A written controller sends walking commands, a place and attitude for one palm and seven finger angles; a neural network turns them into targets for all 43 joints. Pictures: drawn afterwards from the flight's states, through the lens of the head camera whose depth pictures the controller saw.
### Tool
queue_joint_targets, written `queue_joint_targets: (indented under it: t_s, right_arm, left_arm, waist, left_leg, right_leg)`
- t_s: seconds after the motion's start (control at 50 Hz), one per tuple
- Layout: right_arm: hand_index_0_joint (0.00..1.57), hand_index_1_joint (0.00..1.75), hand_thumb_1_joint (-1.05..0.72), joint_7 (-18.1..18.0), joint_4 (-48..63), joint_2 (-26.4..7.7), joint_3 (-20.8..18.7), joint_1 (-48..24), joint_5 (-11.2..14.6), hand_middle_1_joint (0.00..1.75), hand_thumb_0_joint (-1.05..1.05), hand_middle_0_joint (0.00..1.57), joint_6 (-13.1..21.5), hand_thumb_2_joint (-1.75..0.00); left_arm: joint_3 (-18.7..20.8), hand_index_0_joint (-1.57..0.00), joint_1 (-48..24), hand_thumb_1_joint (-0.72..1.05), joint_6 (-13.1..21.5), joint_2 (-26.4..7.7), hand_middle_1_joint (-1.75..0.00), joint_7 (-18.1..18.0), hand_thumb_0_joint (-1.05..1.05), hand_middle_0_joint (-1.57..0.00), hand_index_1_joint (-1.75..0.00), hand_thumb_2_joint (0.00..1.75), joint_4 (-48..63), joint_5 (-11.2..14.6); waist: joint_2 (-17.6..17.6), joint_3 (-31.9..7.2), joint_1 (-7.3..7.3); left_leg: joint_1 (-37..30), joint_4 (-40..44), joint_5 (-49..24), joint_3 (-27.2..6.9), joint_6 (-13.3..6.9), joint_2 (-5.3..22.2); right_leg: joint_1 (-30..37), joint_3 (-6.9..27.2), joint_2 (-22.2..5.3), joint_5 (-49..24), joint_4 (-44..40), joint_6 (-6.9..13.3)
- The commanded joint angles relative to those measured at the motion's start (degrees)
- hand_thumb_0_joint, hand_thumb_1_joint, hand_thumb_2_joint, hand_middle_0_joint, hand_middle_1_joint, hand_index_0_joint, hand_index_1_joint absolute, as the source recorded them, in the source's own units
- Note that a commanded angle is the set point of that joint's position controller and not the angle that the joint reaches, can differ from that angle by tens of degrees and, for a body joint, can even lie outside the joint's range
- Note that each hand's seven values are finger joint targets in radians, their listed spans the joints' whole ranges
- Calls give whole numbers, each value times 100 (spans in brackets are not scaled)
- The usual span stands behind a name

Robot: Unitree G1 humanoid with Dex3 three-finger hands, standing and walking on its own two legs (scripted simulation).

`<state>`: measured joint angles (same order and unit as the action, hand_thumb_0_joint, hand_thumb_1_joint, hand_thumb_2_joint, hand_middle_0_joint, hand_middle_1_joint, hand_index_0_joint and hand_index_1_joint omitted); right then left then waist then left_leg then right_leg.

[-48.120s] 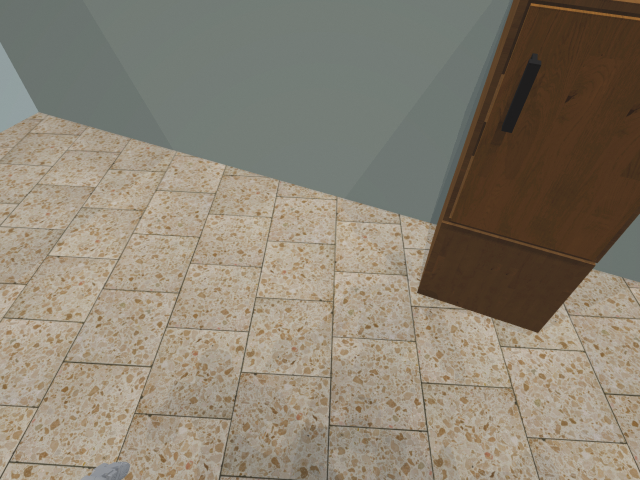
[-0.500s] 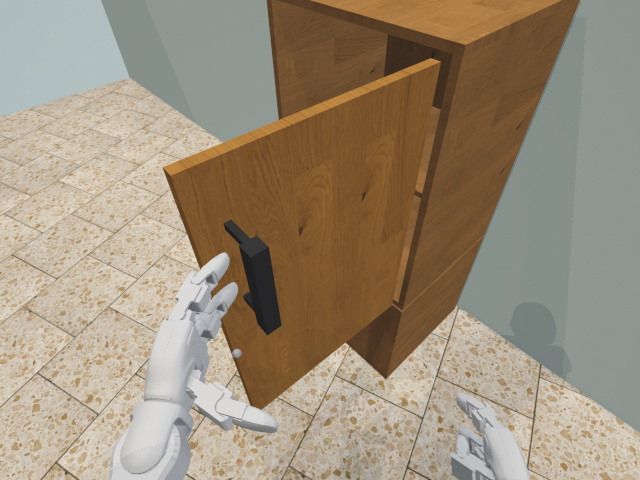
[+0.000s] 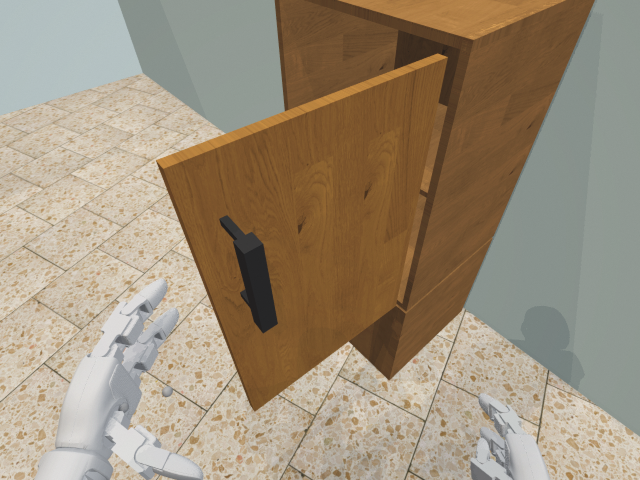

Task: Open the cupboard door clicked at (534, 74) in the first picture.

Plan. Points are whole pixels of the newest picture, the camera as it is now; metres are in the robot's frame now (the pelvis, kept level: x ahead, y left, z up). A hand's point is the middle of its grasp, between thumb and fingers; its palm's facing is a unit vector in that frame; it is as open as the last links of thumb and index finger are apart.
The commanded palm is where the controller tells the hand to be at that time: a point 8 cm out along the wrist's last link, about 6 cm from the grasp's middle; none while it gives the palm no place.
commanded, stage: slide the hand sideways off the handle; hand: left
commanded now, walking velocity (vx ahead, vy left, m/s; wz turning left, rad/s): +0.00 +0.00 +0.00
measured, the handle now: (248, 276) +0.33 +0.12 +0.11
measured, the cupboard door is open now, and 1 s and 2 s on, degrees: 87 87 87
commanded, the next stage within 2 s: draw the hand back to the body in 0.02 s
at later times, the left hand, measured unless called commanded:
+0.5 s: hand (130, 381) +0.18 +0.20 +0.13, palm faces +0.03 -1.00 -0.06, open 16.3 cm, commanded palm +0.15 +0.26 +0.14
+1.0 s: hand (74, 343) +0.20 +0.25 +0.16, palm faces +0.33 -0.87 -0.36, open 13.0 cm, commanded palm +0.16 +0.30 +0.18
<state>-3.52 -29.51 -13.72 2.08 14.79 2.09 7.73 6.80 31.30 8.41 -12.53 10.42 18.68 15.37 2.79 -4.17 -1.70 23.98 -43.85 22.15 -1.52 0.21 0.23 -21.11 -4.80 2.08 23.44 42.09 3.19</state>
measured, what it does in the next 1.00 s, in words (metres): stands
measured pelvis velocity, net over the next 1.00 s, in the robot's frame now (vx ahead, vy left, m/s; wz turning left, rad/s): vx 0.01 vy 0.03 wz -0.02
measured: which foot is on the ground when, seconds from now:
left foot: down 0.00-1.00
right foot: down 0.00-1.00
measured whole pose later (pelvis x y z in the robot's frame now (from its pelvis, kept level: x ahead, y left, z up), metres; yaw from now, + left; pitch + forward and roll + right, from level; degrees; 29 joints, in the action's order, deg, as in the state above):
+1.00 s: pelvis +0.01 +0.03 +0.03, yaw -1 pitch -3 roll -1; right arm -4.9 -35.1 -12.4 3.3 12.9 0.2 7.7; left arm 11.7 30.2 3.5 -18.3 -6.6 25.1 3.5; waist 2.9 0.7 -3.4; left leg 9.5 -28.6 16.1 0.3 -1.9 -1.5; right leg -6.9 -2.6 0.7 16.7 26.5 1.0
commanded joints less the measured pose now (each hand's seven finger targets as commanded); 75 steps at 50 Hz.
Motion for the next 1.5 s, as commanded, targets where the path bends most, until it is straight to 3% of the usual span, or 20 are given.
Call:
queue_joint_targets:
  t_s: [0.0,0.1,0.16,0.22,0.26,0.32,0.36,0.5,0.54,0.6,0.62,0.64,0.68,0.72,0.82,1.08,1.24,1.3,1.36,1.48]
  right_arm:
    - [20,30,-90,-84,999,-537,-205,-652,15,30,0,20,487,-90]
    - [20,30,-90,-113,938,-580,-215,-605,23,30,0,20,646,-90]
    - [20,30,-90,-127,928,-572,-217,-643,15,30,0,20,674,-90]
    - [20,30,-90,-112,1008,-495,-172,-678,36,30,0,20,684,-90]
    - [20,30,-90,-96,972,-488,-168,-709,41,30,0,20,678,-90]
    - [20,30,-90,-92,980,-499,-142,-729,68,30,0,20,698,-90]
    - [20,30,-90,-111,927,-540,-140,-741,64,30,0,20,692,-90]
    - [20,30,-90,-201,890,-569,-103,-751,78,30,0,20,718,-90]
    - [20,30,-90,-197,878,-565,-79,-748,82,30,0,20,762,-90]
    - [20,30,-90,-184,836,-570,-78,-767,86,30,0,20,818,-90]
    - [20,30,-90,-270,848,-502,-69,-900,-41,30,0,20,740,-90]
    - [20,30,-90,-298,792,-418,-44,-833,-101,30,0,20,688,-90]
    - [20,30,-90,-276,728,-418,-41,-850,-115,30,0,20,576,-90]
    - [20,30,-90,-247,690,-456,-59,-893,-131,30,0,20,459,-90]
    - [20,30,-90,-225,591,-472,-100,-948,-185,30,0,20,389,-90]
    - [20,30,-90,-146,337,-487,-201,-1059,-213,30,0,20,104,-90]
    - [20,30,-90,-122,301,-478,-249,-1063,-203,30,0,20,-3,-90]
    - [20,30,-90,-114,279,-473,-258,-1099,-191,30,0,20,-43,-90]
    - [20,30,-90,-82,277,-491,-274,-1092,-184,30,0,20,-85,-90]
    - [20,30,-90,-93,303,-499,-303,-1153,-184,30,0,20,-164,-90]
  left_arm:
    - [362,-15,-482,-50,501,-528,-30,126,0,-15,-30,30,1318,195]
    - [217,-15,-681,-50,462,-510,-30,123,0,-15,-30,30,1172,147]
    - [542,-15,-666,-50,357,-840,-30,1,0,-15,-30,30,1315,67]
    - [505,-15,-590,-50,266,-722,-30,-93,0,-15,-30,30,1619,48]
    - [667,-15,-391,-50,149,-753,-30,-137,0,-15,-30,30,1522,108]
    - [477,-15,-428,-50,-25,-574,-30,-77,0,-15,-30,30,1635,168]
    - [610,-15,-448,-50,-178,-710,-30,-42,0,-15,-30,30,1519,184]
    - [880,-15,-900,-50,-444,-958,-30,60,0,-15,-30,30,1800,228]
    - [833,-15,-977,-43,-426,-910,-30,111,0,-15,-30,33,1945,250]
    - [936,-16,-920,-32,-469,-991,-30,159,0,-16,-30,37,1921,298]
    - [1107,-16,-1151,-29,-316,-1759,-30,-713,0,-16,-30,39,2305,-632]
    - [897,-16,-687,-26,-343,-1244,-30,-1075,0,-16,-30,40,1966,-712]
    - [651,-16,-440,-18,-405,-939,-30,-1328,0,-16,-30,43,1707,-869]
    - [731,-16,-505,-12,-341,-1069,-30,-1498,0,-16,-30,47,1806,-979]
    - [911,-17,-663,6,-145,-1305,-30,-1749,0,-17,-30,54,2043,-1179]
    - [1459,-19,-634,51,-90,-1494,-30,-1814,0,-19,-30,74,1515,-1185]
    - [1870,-20,-908,80,-65,-1803,-30,-1832,0,-20,-30,86,1672,-1154]
    - [1982,-20,-994,90,-90,-1871,-30,-1833,0,-20,-30,90,1562,-1134]
    - [1766,-20,-877,90,-117,-1624,-30,-1788,0,-20,-30,90,1331,-1126]
    - [1802,-20,-944,90,-118,-1712,-30,-1776,0,-20,-30,90,1363,-1115]
  waist:
    - [-294,-354,69]
    - [-301,-246,102]
    - [-182,-469,-36]
    - [23,-586,-108]
    - [-72,-583,-163]
    - [11,-359,-100]
    - [-256,-255,-84]
    - [-62,-232,-72]
    - [168,-327,-72]
    - [93,-367,-96]
    - [194,-75,-250]
    - [51,176,-148]
    - [-176,406,-98]
    - [90,343,-111]
    - [205,5,-139]
    - [-133,144,-197]
    - [103,-140,-221]
    - [187,1,-220]
    - [27,127,-202]
    - [-145,62,-204]
  left_leg:
    - [-11,361,-972,-49,-162,-141]
    - [-28,420,-814,-107,-182,-118]
    - [-103,491,-872,-111,-187,-118]
    - [-283,651,-1027,-105,-177,-111]
    - [-279,698,-1126,-122,-162,-88]
    - [-341,787,-1055,-123,-156,-69]
    - [-300,805,-1051,-154,-174,-56]
    - [-544,989,-989,-216,-165,-54]
    - [-688,1052,-1058,-232,-135,-59]
    - [-748,1080,-1181,-232,-134,-58]
    - [-678,1310,-983,-193,-136,-28]
    - [-720,1397,-836,-167,-113,-36]
    - [-785,1478,-777,-140,-132,6]
    - [-955,1644,-852,-127,-132,28]
    - [-1377,1935,-1241,-104,-134,56]
    - [-1753,2181,-2299,34,-126,97]
    - [-2015,2138,-2897,81,-128,94]
    - [-2018,2160,-2895,99,-121,102]
    - [-1984,2186,-2903,102,-137,105]
    - [-2024,2209,-2660,138,-182,88]
  right_leg:
    - [112,691,-301,-1527,-935,-345]
    - [-133,542,-225,-1013,-912,-280]
    - [34,518,-214,-962,-879,-240]
    - [137,305,-169,-1189,-761,-199]
    - [243,239,-126,-1319,-757,-188]
    - [120,155,-101,-1278,-802,-206]
    - [167,172,-91,-1252,-886,-211]
    - [191,150,-87,-1066,-1041,-201]
    - [225,93,-78,-1138,-1029,-188]
    - [337,80,-71,-1311,-1071,-193]
    - [541,422,-179,-1104,-1435,-126]
    - [486,389,-225,-896,-1586,-130]
    - [498,377,-229,-762,-1717,-151]
    - [685,381,-241,-849,-1779,-145]
    - [1120,346,-244,-1182,-1875,-137]
    - [1642,343,-234,-2155,-2136,-170]
    - [1842,375,-243,-2682,-2153,-183]
    - [1790,376,-248,-2695,-2197,-189]
    - [1782,360,-248,-2692,-2239,-190]
    - [1770,406,-249,-2663,-2288,-224]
